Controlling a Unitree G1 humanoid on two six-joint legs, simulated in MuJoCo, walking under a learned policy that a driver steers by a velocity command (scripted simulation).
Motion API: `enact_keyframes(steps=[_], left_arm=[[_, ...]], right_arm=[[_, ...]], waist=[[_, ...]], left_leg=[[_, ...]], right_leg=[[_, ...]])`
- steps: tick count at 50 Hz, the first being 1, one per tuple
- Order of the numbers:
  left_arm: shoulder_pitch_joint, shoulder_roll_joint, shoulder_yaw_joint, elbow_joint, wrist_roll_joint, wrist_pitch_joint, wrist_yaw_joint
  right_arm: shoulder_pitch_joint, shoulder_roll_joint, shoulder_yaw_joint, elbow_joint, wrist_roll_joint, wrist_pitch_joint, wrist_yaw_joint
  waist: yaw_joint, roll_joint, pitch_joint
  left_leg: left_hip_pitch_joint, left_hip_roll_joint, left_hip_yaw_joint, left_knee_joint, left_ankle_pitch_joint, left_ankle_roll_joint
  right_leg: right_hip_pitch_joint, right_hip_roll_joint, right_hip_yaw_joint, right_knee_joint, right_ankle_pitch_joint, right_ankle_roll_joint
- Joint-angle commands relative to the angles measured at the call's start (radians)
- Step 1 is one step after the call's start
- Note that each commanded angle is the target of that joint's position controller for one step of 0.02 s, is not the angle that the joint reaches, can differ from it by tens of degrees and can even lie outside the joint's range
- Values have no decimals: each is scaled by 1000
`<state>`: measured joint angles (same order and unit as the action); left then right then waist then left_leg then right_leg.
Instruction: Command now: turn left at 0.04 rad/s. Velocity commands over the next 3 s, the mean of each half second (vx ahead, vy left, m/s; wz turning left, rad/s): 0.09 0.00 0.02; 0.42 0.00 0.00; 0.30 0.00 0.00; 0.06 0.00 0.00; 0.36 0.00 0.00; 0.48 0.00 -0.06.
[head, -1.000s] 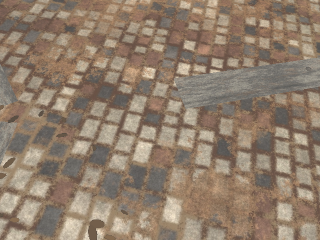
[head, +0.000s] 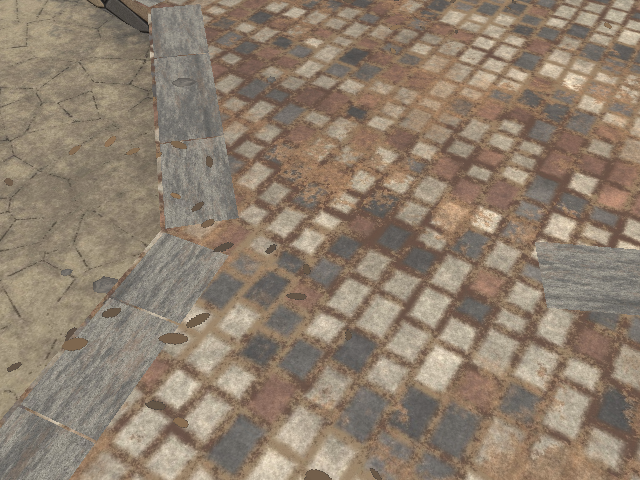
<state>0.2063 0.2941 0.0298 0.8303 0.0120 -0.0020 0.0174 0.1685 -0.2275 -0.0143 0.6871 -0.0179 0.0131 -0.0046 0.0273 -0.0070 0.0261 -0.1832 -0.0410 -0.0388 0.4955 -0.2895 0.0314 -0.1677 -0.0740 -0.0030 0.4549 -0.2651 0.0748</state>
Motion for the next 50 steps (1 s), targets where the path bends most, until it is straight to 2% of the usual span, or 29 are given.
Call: enact_keyframes(steps=[1,13,15,16,18,19,21,22,23,24,25,26,27,28,29,30,31,32,34,36,38,41,43,45,46,47,48,49,50], left_arm=[[0,107,24,-33,-1,-11,9],[24,107,22,43,-6,-6,25],[42,95,21,61,-13,-3,27],[29,87,20,58,-19,-4,28],[-19,65,16,26,-27,-24,26],[-39,60,14,11,-35,-40,20],[-28,68,19,5,-50,-72,0],[3,66,19,16,-52,-86,-12],[82,63,22,54,-50,-97,-21],[185,68,31,111,-39,-100,-25],[293,102,43,149,-25,-100,-25],[380,225,71,152,-23,-106,-32],[334,188,53,135,-10,-114,-38],[261,133,39,111,-17,-119,-33],[226,109,33,96,-19,-119,-32],[209,109,30,92,-18,-116,-34],[214,80,19,93,-14,-111,-35],[236,58,11,99,-10,-104,-35],[278,60,9,111,-13,-92,-27],[276,80,11,107,-11,-82,-13],[279,96,11,105,-10,-78,-2],[319,109,17,121,-19,-78,3],[321,113,23,128,-27,-76,4],[300,128,33,124,-26,-70,5],[290,142,39,120,-23,-65,6],[274,148,43,115,-17,-54,6],[262,140,39,105,-11,-47,7],[277,97,22,78,10,-48,8],[424,-60,-18,83,-8,-68,-8]], right_arm=[[-13,-132,-40,-45,2,-12,-4],[17,-130,-46,65,9,-13,-13],[44,-150,-55,91,18,-7,-20],[59,-171,-63,96,23,-3,-22],[105,-210,-73,108,27,-12,-21],[123,-223,-77,116,32,-23,-20],[106,-206,-74,118,37,-46,-19],[72,-198,-71,109,45,-49,-18],[6,-193,-69,93,54,-46,-17],[-35,-177,-65,81,50,-43,-16],[-55,-116,-47,67,34,-48,-13],[-83,-80,-38,18,29,-64,-16],[-59,-137,-54,20,48,-81,-18],[-13,-148,-57,40,64,-95,-9],[5,-146,-57,60,63,-104,-2],[-15,-149,-61,60,53,-110,2],[-40,-152,-66,58,43,-112,8],[-46,-136,-65,58,38,-111,18],[-69,-92,-55,52,33,-103,31],[-147,-64,-42,22,36,-100,35],[-227,-46,-30,-5,39,-103,39],[-305,-60,-27,-32,46,-108,50],[-330,-77,-29,-47,49,-113,58],[-305,-110,-40,-46,46,-118,62],[-252,-135,-52,-33,44,-117,58],[-130,-169,-71,2,45,-114,51],[43,-206,-92,56,46,-108,39],[226,-275,-108,97,31,-99,24],[249,-291,-105,120,24,-102,38]], waist=[[-9,29,-38],[-7,19,-29],[-15,47,-34],[-30,76,1],[-61,171,90],[-68,203,125],[-47,210,134],[-21,190,119],[28,157,91],[72,114,52],[102,-10,7],[117,-292,-7],[86,-228,26],[43,-145,92],[29,-111,99],[25,-84,103],[27,-83,92],[29,-100,69],[34,-96,46],[44,-71,67],[59,-77,91],[70,-90,125],[53,-91,134],[9,-99,90],[-26,-118,36],[-92,-130,-49],[-173,-120,-151],[-214,19,-300],[-109,287,-449]], left_leg=[[18,107,-118,-104,274,37],[13,77,-75,-92,282,19],[10,66,-81,-118,-26,40],[-18,88,-126,-156,-267,69],[-54,213,-325,-281,-550,152],[-80,272,-419,-321,-566,191],[-49,319,-460,-326,-473,210],[-50,308,-416,-306,-411,192],[-119,258,-321,-270,-326,156],[-205,185,-218,-183,-236,115],[-309,96,-92,40,-139,57],[-490,-30,46,363,-187,-18],[-578,-2,-47,556,-295,-13],[-641,53,-82,632,-204,7],[-658,87,-62,639,-107,22],[-681,112,-45,616,-29,29],[-657,133,-30,581,29,28],[-624,134,-5,555,68,20],[-603,125,39,498,118,-6],[-575,114,63,370,182,-30],[-499,92,86,216,274,-39],[-435,70,95,89,341,-30],[-431,69,75,39,335,-3],[-370,49,76,14,290,33],[-292,23,91,23,256,53],[-140,-7,112,21,241,81],[106,4,98,16,266,114],[432,215,-156,54,213,178],[673,436,-674,-108,-80,345]], right_leg=[[-4,-6,5,-35,163,-1],[10,-2,-5,-40,167,-8],[-19,44,-60,12,-42,-18],[-78,66,-83,69,-144,-30],[-227,84,-85,214,-209,-58],[-262,62,-43,275,-219,-83],[-311,19,13,297,-275,-137],[-260,13,11,213,-256,-161],[-97,32,-24,75,-132,-175],[95,73,-52,-1,10,-163],[245,-17,95,-61,-26,-169],[329,-251,524,-245,-183,-282],[289,-334,697,-302,-251,-359],[278,-313,612,-296,-250,-345],[285,-259,501,-294,-203,-309],[298,-234,428,-300,-108,-281],[296,-200,341,-299,46,-253],[294,-169,269,-295,189,-238],[290,-141,178,-289,384,-242],[234,-121,127,-314,419,-242],[166,-100,85,-347,388,-234],[157,-126,74,-373,361,-245],[213,-158,71,-351,410,-241],[279,-181,59,-273,624,-224],[307,-184,52,-197,805,-214],[304,-168,32,-50,965,-200],[201,-130,12,154,968,-172],[-53,-63,-7,478,583,-150],[-385,138,74,797,-282,-103]])
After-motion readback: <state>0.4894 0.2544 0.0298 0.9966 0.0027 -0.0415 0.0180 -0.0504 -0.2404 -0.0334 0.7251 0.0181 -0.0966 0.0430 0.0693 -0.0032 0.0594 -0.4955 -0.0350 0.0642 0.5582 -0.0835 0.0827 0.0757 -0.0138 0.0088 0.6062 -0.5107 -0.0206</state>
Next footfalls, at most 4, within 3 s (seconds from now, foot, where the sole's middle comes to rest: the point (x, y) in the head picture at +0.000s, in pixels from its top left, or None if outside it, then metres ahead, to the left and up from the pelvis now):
0.96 left None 0.43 0.07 -0.77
1.42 right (409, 423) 0.65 -0.15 -0.77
1.72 left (296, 458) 0.56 0.09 -0.77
2.62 left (305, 292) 1.00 0.09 -0.77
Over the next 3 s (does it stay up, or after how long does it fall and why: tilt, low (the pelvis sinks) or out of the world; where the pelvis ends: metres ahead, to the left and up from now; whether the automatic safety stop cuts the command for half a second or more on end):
stays up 1.01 0.01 0.01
